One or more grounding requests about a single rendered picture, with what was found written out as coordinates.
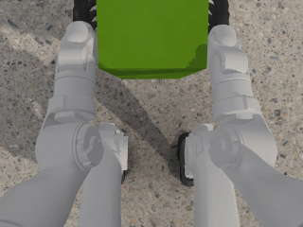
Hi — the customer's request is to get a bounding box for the left robot upper arm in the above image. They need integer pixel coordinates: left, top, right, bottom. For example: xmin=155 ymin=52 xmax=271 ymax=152
xmin=0 ymin=121 xmax=104 ymax=227

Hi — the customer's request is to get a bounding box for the robot right hand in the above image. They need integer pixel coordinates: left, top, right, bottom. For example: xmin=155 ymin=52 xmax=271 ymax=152
xmin=207 ymin=0 xmax=230 ymax=35

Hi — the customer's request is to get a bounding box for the left robot forearm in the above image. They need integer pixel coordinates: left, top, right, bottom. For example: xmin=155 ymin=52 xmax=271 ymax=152
xmin=35 ymin=21 xmax=98 ymax=159

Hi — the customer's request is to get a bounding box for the robot left thigh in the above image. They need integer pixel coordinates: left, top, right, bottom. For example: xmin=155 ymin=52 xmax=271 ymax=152
xmin=78 ymin=130 xmax=128 ymax=227

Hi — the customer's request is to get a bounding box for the right robot forearm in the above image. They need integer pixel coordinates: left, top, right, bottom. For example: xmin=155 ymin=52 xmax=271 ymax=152
xmin=206 ymin=25 xmax=271 ymax=132

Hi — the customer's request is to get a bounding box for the robot left hand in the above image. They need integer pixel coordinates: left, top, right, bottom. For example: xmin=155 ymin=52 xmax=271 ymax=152
xmin=72 ymin=0 xmax=98 ymax=30

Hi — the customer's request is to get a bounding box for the right robot shin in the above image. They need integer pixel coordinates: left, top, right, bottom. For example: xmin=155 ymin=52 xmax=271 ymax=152
xmin=184 ymin=123 xmax=213 ymax=179

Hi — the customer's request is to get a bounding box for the carton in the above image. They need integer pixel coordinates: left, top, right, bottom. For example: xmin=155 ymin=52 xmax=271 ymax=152
xmin=96 ymin=0 xmax=209 ymax=79

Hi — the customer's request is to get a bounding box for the right robot upper arm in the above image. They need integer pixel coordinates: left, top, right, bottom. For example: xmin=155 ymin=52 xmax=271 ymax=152
xmin=208 ymin=123 xmax=303 ymax=227

